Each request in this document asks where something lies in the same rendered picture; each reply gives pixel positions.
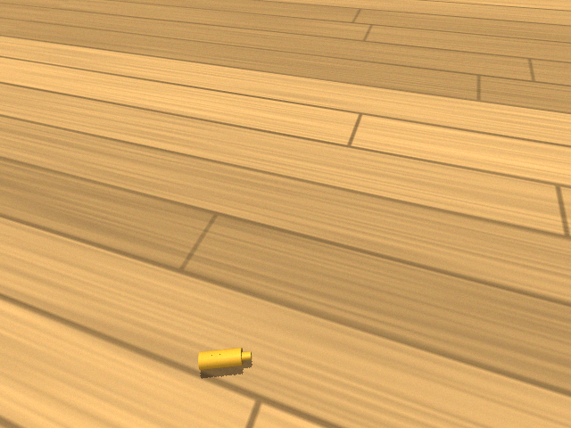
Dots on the bottle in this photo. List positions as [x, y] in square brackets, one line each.
[222, 358]

